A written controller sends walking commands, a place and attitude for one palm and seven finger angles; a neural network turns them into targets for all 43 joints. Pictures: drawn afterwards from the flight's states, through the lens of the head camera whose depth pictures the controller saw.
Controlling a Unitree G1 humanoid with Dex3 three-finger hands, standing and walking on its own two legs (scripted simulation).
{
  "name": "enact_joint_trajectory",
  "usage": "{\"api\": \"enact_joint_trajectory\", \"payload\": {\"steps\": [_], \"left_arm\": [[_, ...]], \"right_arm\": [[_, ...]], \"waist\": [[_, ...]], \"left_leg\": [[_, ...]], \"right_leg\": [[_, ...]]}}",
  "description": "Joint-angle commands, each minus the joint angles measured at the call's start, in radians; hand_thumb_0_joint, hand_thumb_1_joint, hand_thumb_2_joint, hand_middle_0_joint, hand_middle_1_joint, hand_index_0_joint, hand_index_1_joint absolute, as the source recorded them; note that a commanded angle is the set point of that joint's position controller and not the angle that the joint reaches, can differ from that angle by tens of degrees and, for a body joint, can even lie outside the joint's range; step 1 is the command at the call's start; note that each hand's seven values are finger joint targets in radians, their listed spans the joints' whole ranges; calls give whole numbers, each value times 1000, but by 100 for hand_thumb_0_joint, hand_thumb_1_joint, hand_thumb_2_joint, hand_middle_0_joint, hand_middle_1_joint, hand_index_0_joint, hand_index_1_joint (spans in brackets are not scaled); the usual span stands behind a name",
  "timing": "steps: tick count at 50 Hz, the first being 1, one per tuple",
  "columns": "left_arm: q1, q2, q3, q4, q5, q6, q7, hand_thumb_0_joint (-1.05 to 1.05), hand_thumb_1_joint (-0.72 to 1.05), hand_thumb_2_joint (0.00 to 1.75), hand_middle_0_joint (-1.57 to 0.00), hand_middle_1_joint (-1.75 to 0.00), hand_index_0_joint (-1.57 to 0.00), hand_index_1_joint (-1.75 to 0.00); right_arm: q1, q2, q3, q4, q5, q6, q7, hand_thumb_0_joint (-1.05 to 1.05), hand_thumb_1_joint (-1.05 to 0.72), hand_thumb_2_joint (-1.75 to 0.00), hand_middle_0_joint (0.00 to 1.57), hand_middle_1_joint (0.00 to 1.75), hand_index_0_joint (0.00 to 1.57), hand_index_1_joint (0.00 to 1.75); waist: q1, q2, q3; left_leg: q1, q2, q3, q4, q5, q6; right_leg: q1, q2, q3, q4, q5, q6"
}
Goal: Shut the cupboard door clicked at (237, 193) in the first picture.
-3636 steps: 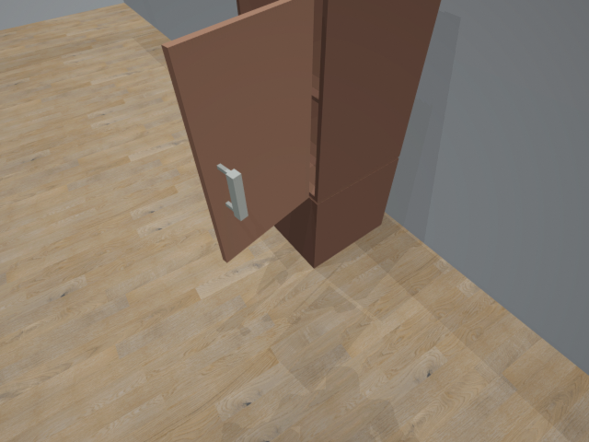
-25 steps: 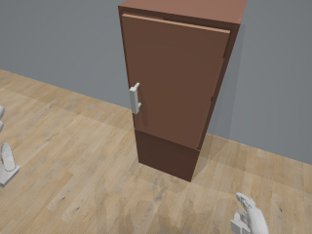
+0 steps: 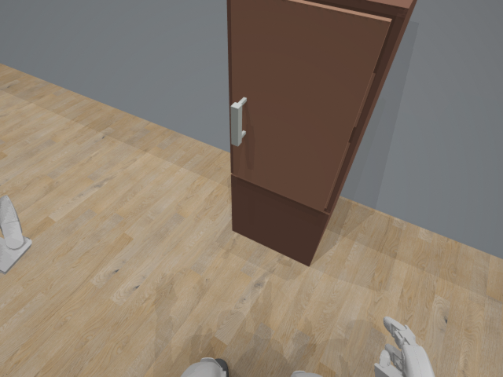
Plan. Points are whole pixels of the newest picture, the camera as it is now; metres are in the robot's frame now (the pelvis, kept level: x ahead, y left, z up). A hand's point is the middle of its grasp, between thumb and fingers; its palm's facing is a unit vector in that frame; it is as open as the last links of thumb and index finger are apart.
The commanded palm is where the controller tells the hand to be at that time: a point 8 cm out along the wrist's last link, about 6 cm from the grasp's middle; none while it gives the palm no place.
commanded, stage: step back with the hand held close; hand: left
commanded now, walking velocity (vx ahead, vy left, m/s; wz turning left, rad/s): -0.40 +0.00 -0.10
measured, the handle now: (240, 121) +0.79 +0.05 -0.07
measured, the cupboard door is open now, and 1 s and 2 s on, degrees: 0 0 0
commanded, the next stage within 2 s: stop stepping back and stand still in 0.10 s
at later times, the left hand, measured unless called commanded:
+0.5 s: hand out of the picture +0.10 +0.29 +0.18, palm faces +0.43 -0.83 -0.36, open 7.4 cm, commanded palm +0.03 +0.32 +0.19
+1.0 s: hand out of the picture +0.06 +0.29 +0.17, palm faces +0.39 -0.86 -0.33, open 7.4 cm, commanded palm +0.00 +0.33 +0.19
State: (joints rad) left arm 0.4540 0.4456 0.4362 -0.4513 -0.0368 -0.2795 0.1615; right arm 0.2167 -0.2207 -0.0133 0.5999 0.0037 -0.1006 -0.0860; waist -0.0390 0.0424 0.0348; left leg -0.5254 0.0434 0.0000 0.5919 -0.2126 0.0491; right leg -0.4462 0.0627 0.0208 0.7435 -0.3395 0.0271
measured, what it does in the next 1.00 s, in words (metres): walks backwards: right foot, then left foot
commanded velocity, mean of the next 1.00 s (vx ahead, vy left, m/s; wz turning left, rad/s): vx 0.08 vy -0.01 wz -0.03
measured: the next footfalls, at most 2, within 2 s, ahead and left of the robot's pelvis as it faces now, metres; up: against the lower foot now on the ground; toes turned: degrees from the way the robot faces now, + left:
right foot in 0.12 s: -0.04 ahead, -0.12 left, +0.00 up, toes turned +3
left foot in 0.36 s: -0.01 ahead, +0.12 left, +0.00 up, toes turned +1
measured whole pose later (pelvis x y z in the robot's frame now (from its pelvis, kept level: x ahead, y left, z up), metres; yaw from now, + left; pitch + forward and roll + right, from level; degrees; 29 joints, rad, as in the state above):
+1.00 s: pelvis -0.16 +0.05 +0.00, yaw -5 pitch -3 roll +0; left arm 0.46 0.38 0.39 -0.44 -0.03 -0.21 0.18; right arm 0.32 -0.24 -0.02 0.70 -0.01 -0.09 -0.10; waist -0.02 -0.05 -0.02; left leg -0.35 0.06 0.10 0.62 -0.22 0.02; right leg -0.16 0.00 -0.06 0.64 -0.43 -0.03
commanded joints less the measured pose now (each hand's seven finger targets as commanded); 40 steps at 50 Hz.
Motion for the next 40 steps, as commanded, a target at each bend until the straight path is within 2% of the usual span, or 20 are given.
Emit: {"api": "enact_joint_trajectory", "payload": {"steps": [1,4,5,7,8,9,10,12,15,17,20,23,26,29,31,33,34,35,36,40], "left_arm": [[3,224,208,-288,-26,-77,15,0,90,90,-20,-30,-20,-30],[179,205,212,-245,-50,-49,18,0,90,90,-20,-30,-20,-30],[161,194,193,-272,-57,-57,13,0,90,90,-20,-30,-20,-30],[91,235,197,-268,-38,-78,20,0,90,90,-20,-30,-20,-30],[41,251,179,-217,-10,-77,40,0,90,90,-20,-30,-20,-30],[-49,210,107,-253,-9,-61,44,0,90,90,-20,-30,-20,-30],[-20,225,118,-230,-2,-36,41,0,90,90,-20,-30,-20,-30],[-75,185,88,-189,2,-10,29,0,90,90,-20,-30,-20,-30],[-201,145,37,-104,2,22,27,0,90,90,-20,-30,-20,-30],[-216,123,20,-129,4,20,26,0,90,90,-20,-30,-20,-30],[-48,141,85,-132,-7,18,23,0,90,90,-20,-30,-20,-30],[-52,141,103,-291,-2,19,20,0,90,90,-20,-30,-20,-30],[20,115,79,-319,3,30,23,0,90,90,-20,-30,-20,-30],[93,144,103,-278,-1,55,34,0,90,90,-20,-30,-20,-30],[96,151,106,-266,-5,68,36,0,90,90,-20,-30,-20,-30],[49,192,135,-254,-7,71,40,0,90,90,-20,-30,-20,-30],[4,223,166,-254,-11,56,52,0,90,90,-20,-30,-20,-30],[5,223,174,-204,-19,31,56,0,90,90,-20,-30,-20,-30],[28,149,122,-114,-18,44,50,0,90,90,-20,-30,-20,-30],[-53,139,73,-107,0,29,33,0,90,90,-20,-30,-20,-30]], "right_arm": [[-121,-114,-68,-158,-3,-82,-1,0,-90,-90,20,30,20,30],[-141,-106,-66,-151,2,-96,17,0,-90,-90,20,30,20,30],[-139,-93,-52,-144,-1,-93,21,0,-90,-90,20,30,20,30],[-110,-82,-48,-112,-6,-78,24,0,-90,-90,20,30,20,30],[-122,-81,-36,-102,-13,-72,21,0,-90,-90,20,30,20,30],[-153,-90,-53,-80,5,-71,25,0,-90,-90,20,30,20,30],[-132,-81,-50,-89,-4,-67,16,0,-90,-90,20,30,20,30],[-101,-73,-26,-100,-4,-55,-2,0,-90,-90,20,30,20,30],[-69,-98,-16,-71,-1,-51,-22,0,-90,-90,20,30,20,30],[-67,-133,-27,-96,8,-68,-25,0,-90,-90,20,30,20,30],[-59,-121,-26,-144,18,-75,-19,0,-90,-90,20,30,20,30],[-92,-105,-10,-145,0,-72,-4,0,-90,-90,20,30,20,30],[-85,-98,-15,-148,-12,-74,12,0,-90,-90,20,30,20,30],[-70,-105,-17,-145,-10,-60,4,0,-90,-90,20,30,20,30],[-57,-98,-17,-139,-17,-32,-1,0,-90,-90,20,30,20,30],[-39,-93,-23,-119,-20,-2,4,0,-90,-90,20,30,20,30],[-57,-104,-20,-114,-22,-8,6,0,-90,-90,20,30,20,30],[-48,-96,-16,-112,-22,-17,8,0,-90,-90,20,30,20,30],[-15,-93,-31,-99,2,-19,10,0,-90,-90,20,30,20,30],[-74,-98,-22,-90,-5,-7,-3,0,-90,-90,20,30,20,30]], "waist": [[64,142,-236],[62,238,-246],[49,204,-218],[27,-71,-162],[45,-172,-100],[50,-237,-141],[45,-270,-133],[34,-252,-102],[14,-70,-75],[34,82,-87],[37,31,-143],[28,254,-101],[30,218,-111],[26,173,-136],[24,101,-145],[25,-151,-120],[40,-153,-81],[33,-153,-98],[24,-202,-150],[27,-134,60]], "left_leg": [[-51,233,-205,-345,-337,64],[78,189,-63,-287,-288,-1],[106,173,-35,-235,-252,-26],[220,54,57,113,-153,-96],[191,17,55,274,-195,-105],[132,-27,-6,387,-228,-101],[47,-17,-19,383,-228,-97],[88,-10,4,297,-173,-87],[302,-44,36,-35,0,-59],[331,78,-74,-195,71,-16],[294,161,-161,-317,-133,10],[102,237,-270,-546,-616,9],[101,213,-153,-506,-542,3],[171,133,-33,-366,-472,-27],[105,88,10,-165,-349,-31],[-84,9,64,235,-179,-51],[-180,3,43,362,-188,-58],[-213,14,40,404,-184,-67],[-202,20,-4,418,-183,-68],[-35,57,19,274,-109,-47]], "right_leg": [[256,27,-19,161,-136,-19],[232,-6,-62,-112,-138,-56],[195,-54,-13,-230,-131,-77],[-56,-295,409,-486,-53,-167],[-97,-401,451,-535,187,-187],[-32,-385,462,-485,413,-163],[80,-351,377,-403,614,-163],[91,-304,275,-306,699,-165],[32,-200,158,-280,415,-83],[63,-94,110,-232,171,-31],[142,-31,30,-204,93,-12],[185,-10,-16,38,-51,8],[230,6,-89,5,-86,-24],[301,27,-172,-264,-85,-52],[376,-55,-72,-360,-96,-115],[371,-336,366,-522,-164,-260],[389,-428,436,-552,43,-309],[464,-420,353,-486,314,-303],[454,-378,317,-438,197,-274],[130,-325,197,-493,-32,-220]]}}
